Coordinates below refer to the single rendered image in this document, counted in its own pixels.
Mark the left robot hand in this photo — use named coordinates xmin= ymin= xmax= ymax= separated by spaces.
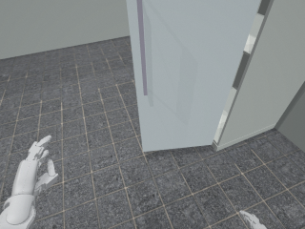
xmin=11 ymin=135 xmax=58 ymax=197

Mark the fridge door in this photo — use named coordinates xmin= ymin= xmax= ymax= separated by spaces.
xmin=126 ymin=0 xmax=260 ymax=152

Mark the handle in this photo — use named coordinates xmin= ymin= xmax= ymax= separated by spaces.
xmin=136 ymin=0 xmax=148 ymax=95

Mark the left robot forearm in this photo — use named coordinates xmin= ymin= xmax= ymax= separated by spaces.
xmin=0 ymin=194 xmax=36 ymax=229

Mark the right robot hand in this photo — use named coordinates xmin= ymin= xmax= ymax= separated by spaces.
xmin=239 ymin=210 xmax=267 ymax=229

